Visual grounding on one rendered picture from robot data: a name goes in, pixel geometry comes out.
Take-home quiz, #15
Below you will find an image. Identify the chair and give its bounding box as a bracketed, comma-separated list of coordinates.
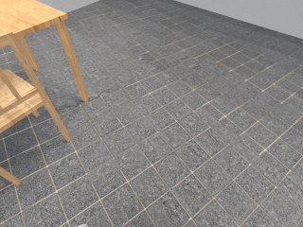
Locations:
[0, 30, 72, 185]

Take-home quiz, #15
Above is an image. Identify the table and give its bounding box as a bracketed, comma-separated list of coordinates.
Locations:
[0, 0, 89, 102]

